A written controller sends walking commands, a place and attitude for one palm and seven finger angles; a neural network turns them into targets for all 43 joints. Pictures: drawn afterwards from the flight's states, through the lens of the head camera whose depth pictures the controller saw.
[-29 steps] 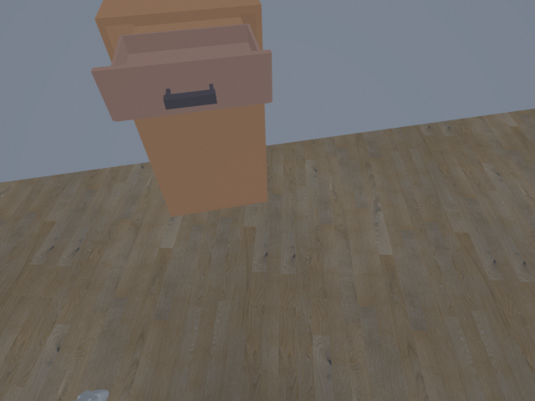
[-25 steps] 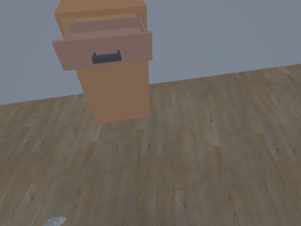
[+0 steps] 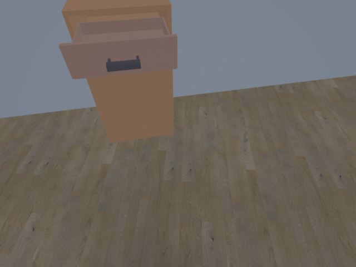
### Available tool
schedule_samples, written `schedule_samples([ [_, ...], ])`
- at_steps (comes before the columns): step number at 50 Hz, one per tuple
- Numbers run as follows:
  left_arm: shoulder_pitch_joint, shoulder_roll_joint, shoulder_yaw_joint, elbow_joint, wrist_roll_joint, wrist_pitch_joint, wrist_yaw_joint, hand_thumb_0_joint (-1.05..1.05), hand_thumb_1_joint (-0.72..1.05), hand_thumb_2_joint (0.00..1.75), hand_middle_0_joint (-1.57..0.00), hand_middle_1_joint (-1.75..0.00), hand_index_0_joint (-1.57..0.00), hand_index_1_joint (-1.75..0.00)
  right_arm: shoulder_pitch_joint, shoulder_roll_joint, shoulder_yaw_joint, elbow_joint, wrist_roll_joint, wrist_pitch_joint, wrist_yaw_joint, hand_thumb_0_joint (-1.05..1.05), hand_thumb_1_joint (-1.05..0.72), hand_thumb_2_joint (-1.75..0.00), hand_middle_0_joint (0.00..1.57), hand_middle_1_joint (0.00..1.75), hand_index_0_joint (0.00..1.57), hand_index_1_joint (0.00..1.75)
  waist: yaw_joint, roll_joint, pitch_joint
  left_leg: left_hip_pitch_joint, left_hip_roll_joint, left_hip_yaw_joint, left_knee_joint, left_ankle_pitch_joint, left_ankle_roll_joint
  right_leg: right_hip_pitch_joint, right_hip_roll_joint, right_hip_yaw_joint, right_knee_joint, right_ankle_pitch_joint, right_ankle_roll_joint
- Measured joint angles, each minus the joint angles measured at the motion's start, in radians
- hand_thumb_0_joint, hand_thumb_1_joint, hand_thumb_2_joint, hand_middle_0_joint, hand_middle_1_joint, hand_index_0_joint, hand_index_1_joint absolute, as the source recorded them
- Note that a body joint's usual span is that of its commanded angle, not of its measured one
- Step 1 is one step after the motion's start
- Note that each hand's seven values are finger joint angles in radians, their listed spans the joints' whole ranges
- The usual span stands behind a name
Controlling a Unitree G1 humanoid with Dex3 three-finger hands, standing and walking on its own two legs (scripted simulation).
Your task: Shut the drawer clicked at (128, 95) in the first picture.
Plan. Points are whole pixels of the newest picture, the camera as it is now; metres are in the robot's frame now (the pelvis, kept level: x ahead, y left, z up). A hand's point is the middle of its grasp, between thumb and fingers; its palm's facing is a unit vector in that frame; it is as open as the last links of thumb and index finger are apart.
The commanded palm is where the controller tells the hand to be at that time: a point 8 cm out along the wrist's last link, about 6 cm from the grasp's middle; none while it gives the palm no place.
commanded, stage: stand and wait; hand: left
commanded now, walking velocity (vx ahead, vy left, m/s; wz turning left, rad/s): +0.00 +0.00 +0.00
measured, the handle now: (123, 62) +0.81 +0.27 +0.04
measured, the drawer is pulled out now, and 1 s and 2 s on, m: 0.28 0.28 0.28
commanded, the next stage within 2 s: look at it before walking up in 0.24 s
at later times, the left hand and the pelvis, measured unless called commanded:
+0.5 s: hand out of the picture +0.07 +0.25 -0.15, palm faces -0.02 -0.94 -0.33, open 7.3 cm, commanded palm none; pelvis -0.01 +0.01 +0.00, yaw +0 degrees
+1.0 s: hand out of the picture +0.05 +0.26 -0.16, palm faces -0.03 -0.95 -0.33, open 7.3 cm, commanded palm none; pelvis -0.01 +0.02 +0.00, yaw +0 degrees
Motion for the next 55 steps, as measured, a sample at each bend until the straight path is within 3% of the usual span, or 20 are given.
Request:
schedule_samples([
  [49,0.002,0.002,-0.003,0.026,0.003,-0.006,0.001,0.01,0.91,0.90,-0.20,-0.30,-0.20,-0.30,-0.007,0.013,0.003,0.034,0.005,-0.011,0.006,0.01,-0.91,-0.89,0.20,0.30,0.21,0.30,0.001,-0.012,-0.006,0.011,-0.020,0.015,-0.043,0.033,0.025,0.014,-0.021,0.015,-0.056,0.043,0.027],
  [55,0.051,-0.027,0.008,0.017,0.008,0.017,-0.001,0.01,0.91,0.90,-0.20,-0.30,-0.20,-0.30,0.018,0.042,-0.003,0.019,-0.006,-0.001,0.004,0.01,-0.91,-0.90,0.20,0.30,0.20,0.30,0.016,-0.011,-0.032,-0.006,-0.008,0.048,0.029,-0.027,0.027,-0.017,-0.008,0.047,0.016,-0.005,0.024],
])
